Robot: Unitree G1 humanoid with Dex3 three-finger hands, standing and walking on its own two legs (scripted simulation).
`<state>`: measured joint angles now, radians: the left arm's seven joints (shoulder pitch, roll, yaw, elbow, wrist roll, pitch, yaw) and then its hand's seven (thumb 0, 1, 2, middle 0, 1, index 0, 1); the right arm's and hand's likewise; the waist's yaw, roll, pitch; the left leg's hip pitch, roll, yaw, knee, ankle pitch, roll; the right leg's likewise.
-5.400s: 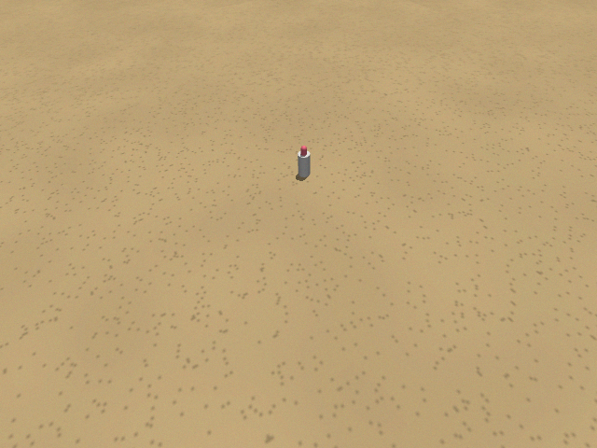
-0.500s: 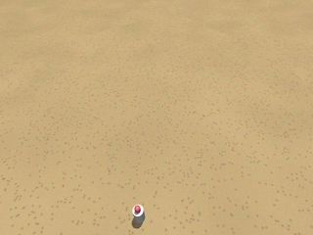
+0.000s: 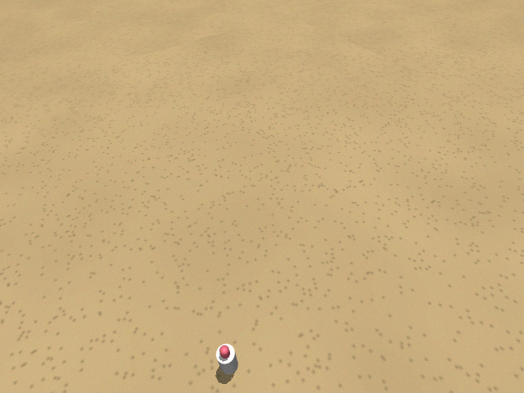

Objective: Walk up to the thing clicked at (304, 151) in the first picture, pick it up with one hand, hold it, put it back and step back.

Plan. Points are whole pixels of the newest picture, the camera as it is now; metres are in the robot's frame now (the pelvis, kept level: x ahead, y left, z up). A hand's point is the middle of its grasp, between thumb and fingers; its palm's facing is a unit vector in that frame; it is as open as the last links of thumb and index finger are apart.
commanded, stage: walk up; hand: left
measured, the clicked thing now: (226, 357) +0.38 +0.17 -0.69
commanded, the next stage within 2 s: none
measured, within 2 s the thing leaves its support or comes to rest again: neither
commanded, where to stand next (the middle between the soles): +0.04 +0.01 m, yaw -2 degrees
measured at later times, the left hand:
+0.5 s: hand out of the picture +0.09 +0.26 -0.15, palm faces +0.01 -0.94 -0.33, open 7.4 cm
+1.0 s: hand out of the picture +0.11 +0.25 -0.15, palm faces +0.00 -0.92 -0.40, open 7.4 cm
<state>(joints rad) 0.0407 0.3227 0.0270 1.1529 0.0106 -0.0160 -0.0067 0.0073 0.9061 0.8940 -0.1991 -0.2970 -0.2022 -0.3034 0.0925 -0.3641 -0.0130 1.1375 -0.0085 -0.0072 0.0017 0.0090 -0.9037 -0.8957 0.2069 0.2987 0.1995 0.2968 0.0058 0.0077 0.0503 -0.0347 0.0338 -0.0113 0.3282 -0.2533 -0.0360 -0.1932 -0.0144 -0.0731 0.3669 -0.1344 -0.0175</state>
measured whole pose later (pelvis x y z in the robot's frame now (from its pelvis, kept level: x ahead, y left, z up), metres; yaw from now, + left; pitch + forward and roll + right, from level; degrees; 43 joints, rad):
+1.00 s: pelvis +0.05 -0.02 -0.01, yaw -1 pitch -3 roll +1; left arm 0.20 0.37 0.07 1.03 0.03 -0.05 -0.02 0.01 0.91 0.89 -0.20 -0.30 -0.20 -0.30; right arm 0.25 -0.39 -0.05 1.03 -0.02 0.00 0.01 0.01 -0.90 -0.90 0.21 0.30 0.20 0.30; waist 0.01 0.03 0.10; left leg -0.13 0.03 -0.04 0.74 -0.48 0.01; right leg -0.20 0.00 -0.07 0.53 -0.27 -0.04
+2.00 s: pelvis +0.01 +0.01 -0.01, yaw +2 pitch -2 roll +1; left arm 0.27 0.37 0.07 0.82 0.05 0.00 -0.02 0.01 0.90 0.89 -0.20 -0.30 -0.20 -0.30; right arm 0.30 -0.41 -0.06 0.94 -0.01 0.03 0.03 0.01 -0.90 -0.90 0.21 0.30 0.20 0.30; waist 0.04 0.04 0.08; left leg -0.24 -0.02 -0.05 0.68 -0.49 -0.03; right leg -0.23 -0.05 -0.05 0.60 -0.34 -0.03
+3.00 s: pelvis -0.01 +0.05 -0.02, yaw +0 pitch -1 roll -1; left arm 0.17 0.43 0.05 0.89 0.00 0.04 0.02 0.01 0.91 0.89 -0.20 -0.30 -0.20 -0.30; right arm 0.22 -0.39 -0.06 0.87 -0.02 -0.01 -0.01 0.01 -0.90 -0.90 0.21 0.30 0.20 0.30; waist 0.00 -0.06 0.17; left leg -0.32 0.02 0.03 0.68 -0.34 0.03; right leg -0.42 0.05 0.10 0.99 -0.48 -0.01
